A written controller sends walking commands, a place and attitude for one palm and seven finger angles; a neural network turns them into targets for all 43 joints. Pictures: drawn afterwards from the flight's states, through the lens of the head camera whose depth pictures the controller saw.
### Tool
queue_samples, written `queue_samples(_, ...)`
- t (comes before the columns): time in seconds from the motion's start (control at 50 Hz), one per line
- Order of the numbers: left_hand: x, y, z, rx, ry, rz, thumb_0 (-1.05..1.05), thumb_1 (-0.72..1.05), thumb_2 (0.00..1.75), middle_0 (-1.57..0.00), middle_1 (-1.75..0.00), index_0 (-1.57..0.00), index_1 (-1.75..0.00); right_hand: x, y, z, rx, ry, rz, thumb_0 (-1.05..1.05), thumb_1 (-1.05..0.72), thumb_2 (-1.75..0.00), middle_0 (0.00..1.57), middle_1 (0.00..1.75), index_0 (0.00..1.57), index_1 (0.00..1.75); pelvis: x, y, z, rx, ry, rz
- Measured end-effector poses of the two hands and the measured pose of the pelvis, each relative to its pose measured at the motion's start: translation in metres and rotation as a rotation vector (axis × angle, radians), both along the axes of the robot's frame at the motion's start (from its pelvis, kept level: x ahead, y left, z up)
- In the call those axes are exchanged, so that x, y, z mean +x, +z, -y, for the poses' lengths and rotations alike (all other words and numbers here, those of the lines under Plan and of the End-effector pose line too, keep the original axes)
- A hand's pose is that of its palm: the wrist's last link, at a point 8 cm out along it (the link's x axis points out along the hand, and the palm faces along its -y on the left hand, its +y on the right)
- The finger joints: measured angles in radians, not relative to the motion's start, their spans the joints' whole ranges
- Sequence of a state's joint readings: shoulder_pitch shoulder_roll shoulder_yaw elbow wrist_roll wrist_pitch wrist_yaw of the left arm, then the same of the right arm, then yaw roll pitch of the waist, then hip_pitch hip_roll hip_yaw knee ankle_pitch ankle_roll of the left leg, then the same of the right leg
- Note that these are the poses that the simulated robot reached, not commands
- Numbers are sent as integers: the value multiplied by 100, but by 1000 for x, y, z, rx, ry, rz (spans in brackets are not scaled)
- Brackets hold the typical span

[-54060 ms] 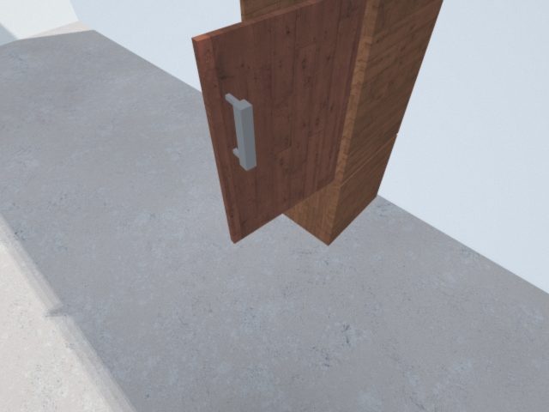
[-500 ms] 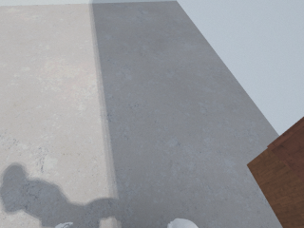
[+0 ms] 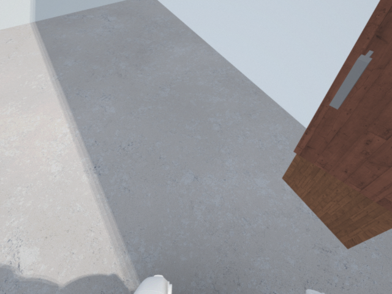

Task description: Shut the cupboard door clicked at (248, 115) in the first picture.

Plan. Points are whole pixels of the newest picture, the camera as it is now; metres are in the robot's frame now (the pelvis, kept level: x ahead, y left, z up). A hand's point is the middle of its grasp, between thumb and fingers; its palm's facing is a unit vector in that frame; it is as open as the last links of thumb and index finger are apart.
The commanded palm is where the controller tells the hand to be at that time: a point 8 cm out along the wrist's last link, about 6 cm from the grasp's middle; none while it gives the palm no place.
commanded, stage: turn to face it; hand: left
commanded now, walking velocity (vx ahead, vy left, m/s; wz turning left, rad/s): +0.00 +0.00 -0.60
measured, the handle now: (351, 80) +0.64 -0.38 +0.06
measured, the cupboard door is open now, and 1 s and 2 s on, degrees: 16 16 16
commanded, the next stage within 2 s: take the last steps up to it in 1.02 s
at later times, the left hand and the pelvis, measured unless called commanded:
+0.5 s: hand (127, 274) +0.17 +0.18 -0.16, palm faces -0.31 -0.91 -0.28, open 7.4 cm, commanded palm none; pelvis +0.00 +0.00 -0.01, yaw -19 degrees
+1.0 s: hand (148, 274) +0.18 +0.13 -0.18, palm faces -0.46 -0.87 -0.19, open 7.4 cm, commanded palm none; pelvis +0.03 +0.00 -0.01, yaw -31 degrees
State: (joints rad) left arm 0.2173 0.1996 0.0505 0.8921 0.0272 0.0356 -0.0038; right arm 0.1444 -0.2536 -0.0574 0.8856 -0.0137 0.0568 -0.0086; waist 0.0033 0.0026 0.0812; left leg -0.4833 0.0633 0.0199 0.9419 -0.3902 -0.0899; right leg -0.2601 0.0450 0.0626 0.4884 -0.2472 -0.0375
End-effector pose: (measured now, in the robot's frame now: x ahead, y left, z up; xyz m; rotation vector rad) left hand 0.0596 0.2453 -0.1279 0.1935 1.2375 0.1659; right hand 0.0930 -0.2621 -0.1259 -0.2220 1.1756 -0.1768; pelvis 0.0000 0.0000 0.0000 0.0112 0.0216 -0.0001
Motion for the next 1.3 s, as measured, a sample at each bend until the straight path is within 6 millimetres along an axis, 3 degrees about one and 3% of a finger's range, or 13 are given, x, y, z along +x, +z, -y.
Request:
queue_samples(0.14,19,-24,-22,-40,-47,-20,0,90,90,-20,-30,-20,-30,3,7,-22,-43,-44,76,1,-90,-89,20,30,20,30,6,-11,-24,-22,-80,-12)
queue_samples(0.32,67,-7,-32,-20,-177,-2,0,91,90,-20,-30,-20,-30,-53,14,-36,-28,-154,8,0,-90,-89,20,30,20,30,6,2,-29,-48,-210,6)
queue_samples(0.42,98,2,-12,7,-274,20,0,91,90,-20,-30,-19,-30,-95,0,-26,6,-265,-40,0,-90,-89,21,30,20,30,6,0,-19,-41,-283,6)
queue_samples(0.52,127,3,29,44,-390,82,0,91,90,-20,-30,-19,-30,-140,-29,-3,51,-378,-85,0,-90,-89,21,30,20,30,4,-16,5,-9,-352,7)
queue_samples(0.58,131,9,51,55,-429,100,0,91,90,-20,-30,-19,-30,-156,-37,10,55,-426,-127,1,-90,-89,20,30,20,30,1,-16,11,-12,-377,9)
queue_samples(0.66,127,15,69,53,-456,74,0,91,90,-20,-30,-20,-30,-158,-26,20,52,-460,-114,1,-91,-89,20,30,20,30,1,-5,18,10,-416,5)
queue_samples(0.8,122,8,85,8,-494,30,0,91,90,-20,-30,-20,-30,-141,-8,25,35,-493,-39,1,-91,-89,20,30,20,30,7,2,22,9,-469,-2)
queue_samples(1.0,139,-25,65,-40,-505,-27,0,91,90,-20,-30,-20,-30,-112,3,1,-32,-520,38,0,-90,-89,20,30,20,30,30,-10,3,-23,-545,-2)
queue_samples(1.18,161,-10,65,-16,-577,-38,0,91,90,-20,-30,-20,-30,-148,5,-36,13,-591,-36,0,-90,-89,20,30,20,30,30,2,-2,-44,-615,4)
queue_samples(1.3,168,-1,93,-1,-665,-40,0,91,90,-20,-30,-19,-30,-196,-9,-47,78,-695,-96,0,-90,-89,21,30,20,30,26,2,14,-36,-662,1)
